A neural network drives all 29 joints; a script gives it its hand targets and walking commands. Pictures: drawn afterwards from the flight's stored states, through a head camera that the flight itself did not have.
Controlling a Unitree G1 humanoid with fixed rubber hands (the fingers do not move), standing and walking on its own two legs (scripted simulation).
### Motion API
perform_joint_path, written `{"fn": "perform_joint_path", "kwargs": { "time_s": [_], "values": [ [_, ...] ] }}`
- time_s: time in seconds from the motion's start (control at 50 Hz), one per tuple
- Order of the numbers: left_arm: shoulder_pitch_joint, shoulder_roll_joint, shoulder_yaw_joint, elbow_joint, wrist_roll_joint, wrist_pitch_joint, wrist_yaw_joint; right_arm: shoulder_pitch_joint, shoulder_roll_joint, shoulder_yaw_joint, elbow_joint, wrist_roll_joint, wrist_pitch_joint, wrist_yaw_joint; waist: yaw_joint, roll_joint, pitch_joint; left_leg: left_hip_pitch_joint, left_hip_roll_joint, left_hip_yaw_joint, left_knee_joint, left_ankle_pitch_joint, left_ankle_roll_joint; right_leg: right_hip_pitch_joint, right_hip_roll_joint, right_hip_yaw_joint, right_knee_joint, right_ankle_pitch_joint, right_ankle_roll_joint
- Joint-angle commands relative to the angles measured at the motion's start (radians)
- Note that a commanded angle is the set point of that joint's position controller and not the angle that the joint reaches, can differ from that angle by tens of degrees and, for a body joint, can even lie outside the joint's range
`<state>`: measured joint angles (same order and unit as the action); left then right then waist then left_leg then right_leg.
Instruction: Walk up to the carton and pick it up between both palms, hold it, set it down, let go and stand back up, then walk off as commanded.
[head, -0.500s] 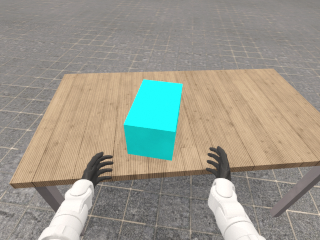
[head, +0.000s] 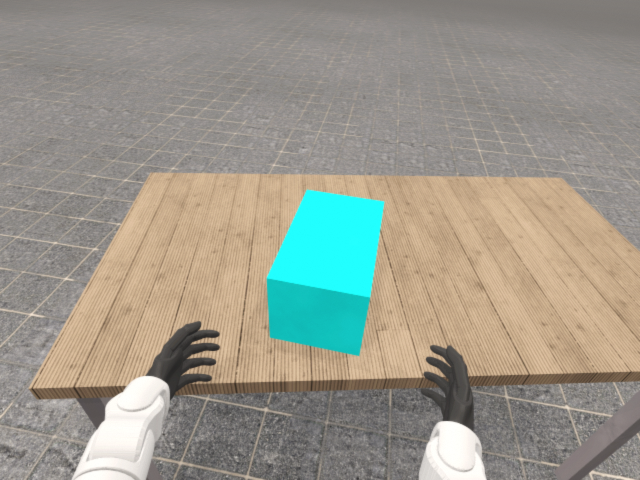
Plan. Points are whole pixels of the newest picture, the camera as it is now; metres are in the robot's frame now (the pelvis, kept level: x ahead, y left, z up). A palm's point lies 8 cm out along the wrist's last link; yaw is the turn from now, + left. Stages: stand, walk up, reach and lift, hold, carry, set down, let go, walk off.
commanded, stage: set down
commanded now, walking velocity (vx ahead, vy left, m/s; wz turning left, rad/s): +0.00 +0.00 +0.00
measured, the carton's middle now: (330, 265) +0.54 -0.01 -0.04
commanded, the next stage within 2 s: none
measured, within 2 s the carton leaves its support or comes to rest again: neither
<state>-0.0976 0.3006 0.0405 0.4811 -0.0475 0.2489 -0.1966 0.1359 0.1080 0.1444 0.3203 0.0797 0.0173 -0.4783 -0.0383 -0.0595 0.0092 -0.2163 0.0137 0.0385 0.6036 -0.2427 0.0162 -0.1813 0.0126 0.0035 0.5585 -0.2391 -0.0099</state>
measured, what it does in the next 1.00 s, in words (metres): steps on the spot: right foot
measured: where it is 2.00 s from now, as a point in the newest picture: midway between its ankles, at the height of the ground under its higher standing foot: outside the picture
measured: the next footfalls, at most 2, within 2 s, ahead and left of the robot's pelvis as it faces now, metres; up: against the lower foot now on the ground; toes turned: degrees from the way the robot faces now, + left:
right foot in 0.22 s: +0.02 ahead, -0.11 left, +0.00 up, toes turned +0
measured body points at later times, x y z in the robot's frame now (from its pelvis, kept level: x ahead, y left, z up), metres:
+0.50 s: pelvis +0.04 +0.03 +0.01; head +0.07 +0.02 +0.46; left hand +0.24 +0.25 -0.01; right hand +0.25 -0.17 -0.01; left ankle +0.07 +0.10 -0.73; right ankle -0.02 -0.11 -0.73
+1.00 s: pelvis +0.01 +0.01 +0.01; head +0.01 +0.04 +0.46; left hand +0.22 +0.23 -0.04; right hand +0.17 -0.19 -0.01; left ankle +0.07 +0.10 -0.73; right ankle -0.02 -0.11 -0.73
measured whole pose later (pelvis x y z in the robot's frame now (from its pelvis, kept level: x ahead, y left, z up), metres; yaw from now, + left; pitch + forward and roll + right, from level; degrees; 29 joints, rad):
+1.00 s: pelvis +0.01 +0.01 +0.01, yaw +0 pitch -3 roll -2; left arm 0.21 0.30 -0.05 0.28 -0.09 0.11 -0.10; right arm 0.40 -0.13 0.10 0.22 0.09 -0.11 -0.14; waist 0.01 -0.04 0.05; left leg -0.25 0.01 0.04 0.48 -0.18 0.04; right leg -0.08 0.03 0.00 0.41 -0.28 -0.03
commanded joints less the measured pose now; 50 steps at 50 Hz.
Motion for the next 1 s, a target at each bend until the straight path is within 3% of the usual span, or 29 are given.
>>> {"fn": "perform_joint_path", "kwargs": {
  "time_s": [0.0,0.02,0.06,0.1,0.12,0.18,0.22,0.24,0.28,0.3,0.32,0.36,0.38,0.42,0.46,0.54,0.58,0.62,0.72,0.76,0.78,0.82,0.84,0.88,0.94,0.98],
  "values": [
    [-0.193,0.15,0.001,-0.64,-0.103,-0.11,0.118,-0.216,-0.084,-0.087,-0.666,0.097,-0.05,0.117,0.083,0.339,0.055,-0.174,0.16,-0.103,-0.358,-0.489,0.049,0.156,0.091,-0.081,-0.044,-0.083,0.012],
    [-0.183,0.146,-0.011,-0.656,-0.112,-0.163,0.136,-0.195,-0.09,-0.064,-0.7,0.101,-0.073,0.15,0.101,0.371,-0.027,-0.248,0.181,-0.122,-0.379,-0.484,0.064,0.249,0.102,-0.074,0.008,-0.036,0.027],
    [-0.286,0.159,-0.092,-0.698,-0.172,-0.235,0.187,-0.297,-0.114,-0.097,-0.699,0.075,-0.085,0.224,0.079,0.406,-0.203,-0.286,0.2,-0.132,-0.381,-0.506,0.059,0.24,0.1,-0.067,0.047,-0.069,0.025],
    [-0.311,0.158,-0.146,-0.687,-0.183,-0.293,0.231,-0.283,-0.144,-0.124,-0.585,0.044,-0.079,0.28,0.07,0.424,-0.309,-0.296,0.225,-0.153,-0.402,-0.567,0.056,0.268,0.101,-0.049,0.069,-0.071,0.031],
    [-0.2,0.15,-0.139,-0.7,-0.173,-0.318,0.242,-0.18,-0.16,-0.137,-0.536,0.04,-0.084,0.3,0.075,0.416,-0.322,-0.253,0.224,-0.163,-0.404,-0.478,0.037,0.287,0.092,-0.038,0.051,-0.018,0.025],
    [0.04,0.187,-0.113,-0.677,-0.184,-0.331,0.246,0.022,-0.215,-0.229,-0.366,0.017,-0.113,0.331,0.076,0.336,-0.35,0.24,0.126,-0.136,-0.264,-0.005,-0.098,-0.064,0.019,-0.014,-0.131,0.026,-0.031],
    [0.235,0.131,-0.119,-0.609,-0.135,-0.291,0.207,0.153,-0.243,-0.235,-0.241,0.036,-0.143,0.322,0.031,0.323,-0.269,0.419,0.108,-0.128,-0.177,0.352,-0.14,-0.141,0.024,-0.008,-0.196,0.15,-0.047],
    [0.268,0.105,-0.1,-0.58,-0.092,-0.258,0.186,0.156,-0.257,-0.222,-0.187,0.05,-0.156,0.315,0.03,0.324,-0.242,0.468,0.103,-0.141,-0.137,0.501,-0.16,-0.169,0.028,-0.002,-0.215,0.193,-0.045],
    [0.414,-0.013,-0.126,-0.541,-0.003,-0.175,0.161,0.207,-0.309,-0.217,-0.065,0.075,-0.181,0.33,-0.013,0.358,-0.152,0.549,0.127,-0.206,-0.126,0.674,-0.194,-0.209,0.06,-0.023,-0.237,0.233,-0.052],
    [0.429,-0.025,-0.105,-0.53,0.017,-0.144,0.146,0.209,-0.304,-0.188,-0.075,0.094,-0.192,0.328,-0.014,0.35,-0.136,0.546,0.118,-0.204,-0.129,0.706,-0.192,-0.182,0.059,-0.021,-0.247,0.249,-0.053],
    [0.431,-0.026,-0.094,-0.556,0.017,-0.127,0.124,0.222,-0.274,-0.16,-0.104,0.111,-0.212,0.314,-0.024,0.31,-0.149,0.565,0.107,-0.197,-0.113,0.772,-0.184,-0.163,0.058,-0.012,-0.256,0.303,-0.045],
    [0.538,-0.06,-0.088,-0.594,0.031,-0.1,0.104,0.319,-0.276,-0.147,-0.1,0.13,-0.249,0.322,-0.031,0.294,-0.093,0.626,0.109,-0.213,-0.114,0.877,-0.193,-0.182,0.07,-0.019,-0.269,0.316,-0.041],
    [0.573,-0.056,-0.068,-0.613,0.025,-0.1,0.093,0.347,-0.277,-0.142,-0.12,0.13,-0.262,0.326,-0.033,0.253,-0.091,0.627,0.103,-0.21,-0.126,0.891,-0.184,-0.152,0.071,-0.02,-0.275,0.338,-0.038],
    [0.524,-0.017,-0.056,-0.636,-0.023,-0.134,0.085,0.314,-0.277,-0.146,-0.201,0.105,-0.285,0.331,-0.036,0.164,-0.128,0.605,0.087,-0.187,-0.127,0.891,-0.163,-0.141,0.066,-0.01,-0.281,0.379,-0.024],
    [0.549,0.015,-0.03,-0.598,-0.036,-0.176,0.083,0.351,-0.273,-0.123,-0.202,0.059,-0.294,0.348,-0.016,0.095,-0.1,0.561,0.079,-0.171,-0.154,0.812,-0.139,-0.104,0.059,-0.003,-0.283,0.399,-0.015],
    [0.481,0.134,0.042,-0.555,-0.083,-0.306,0.073,0.379,-0.214,0.003,-0.3,-0.003,-0.325,0.325,0.05,-0.024,-0.142,0.445,0.022,-0.089,-0.162,0.629,-0.079,-0.039,0.014,0.04,-0.275,0.622,0.036],
    [0.405,0.173,0.056,-0.536,-0.092,-0.362,0.075,0.332,-0.191,0.036,-0.314,-0.02,-0.337,0.315,0.082,-0.043,-0.168,0.381,0.02,-0.064,-0.166,0.476,-0.059,-0.025,-0.003,0.05,-0.266,0.598,0.045],
    [0.335,0.202,0.068,-0.472,-0.118,-0.405,0.078,0.26,-0.153,0.055,-0.319,-0.038,-0.339,0.307,0.107,-0.054,-0.153,0.303,0.018,-0.039,-0.176,0.292,-0.036,-0.048,-0.014,0.062,-0.263,0.447,0.045],
    [0.264,0.161,-0.006,-0.322,-0.15,-0.383,0.104,0.128,-0.205,-0.07,-0.229,-0.06,-0.28,0.322,0.072,0.012,-0.036,0.246,0.043,-0.049,-0.255,-0.055,-0.013,-0.186,-0.01,0.05,-0.293,-0.073,-0.01],
    [0.246,0.144,-0.01,-0.256,-0.123,-0.333,0.103,0.105,-0.242,-0.101,-0.181,-0.048,-0.244,0.324,0.062,-0.006,0.033,0.293,0.029,-0.052,-0.24,-0.088,-0.011,-0.277,-0.033,0.056,-0.319,-0.209,-0.049],
    [0.235,0.143,-0.002,-0.252,-0.103,-0.299,0.101,0.103,-0.268,-0.099,-0.193,-0.034,-0.232,0.322,0.069,-0.028,0.037,0.406,0.02,-0.067,-0.196,-0.062,-0.006,-0.387,-0.066,0.071,-0.344,-0.285,-0.074],
    [0.24,0.113,-0.015,-0.253,-0.064,-0.23,0.11,0.123,-0.33,-0.137,-0.142,-0.023,-0.203,0.327,0.05,-0.024,0.07,0.57,0.012,-0.096,-0.139,-0.029,-0.02,-0.55,-0.105,0.071,-0.379,-0.399,-0.115],
    [0.241,0.118,-0.016,-0.293,-0.053,-0.199,0.109,0.13,-0.341,-0.144,-0.163,-0.012,-0.192,0.324,0.04,-0.045,0.058,0.657,0.007,-0.114,-0.106,-0.007,-0.02,-0.616,-0.133,0.082,-0.395,-0.414,-0.129],
    [0.23,0.105,-0.012,-0.3,-0.021,-0.137,0.116,0.14,-0.361,-0.144,-0.167,0.004,-0.165,0.332,0.045,-0.032,0.068,0.721,0.005,-0.13,-0.084,-0.011,-0.027,-0.67,-0.154,0.082,-0.401,-0.414,-0.134],
    [0.212,0.083,-0.041,-0.373,-0.01,-0.086,0.145,0.137,-0.345,-0.154,-0.203,0.031,-0.135,0.36,0.02,0.054,0.051,0.651,0.025,-0.142,-0.137,-0.082,-0.04,-0.573,-0.135,0.06,-0.359,-0.326,-0.105],
    [0.222,0.066,-0.051,-0.414,-0.006,-0.088,0.169,0.147,-0.328,-0.165,-0.225,0.033,-0.126,0.384,0.024,0.101,0.043,0.559,0.047,-0.15,-0.195,-0.151,-0.048,-0.453,-0.114,0.047,-0.323,-0.229,-0.081]
  ]
}}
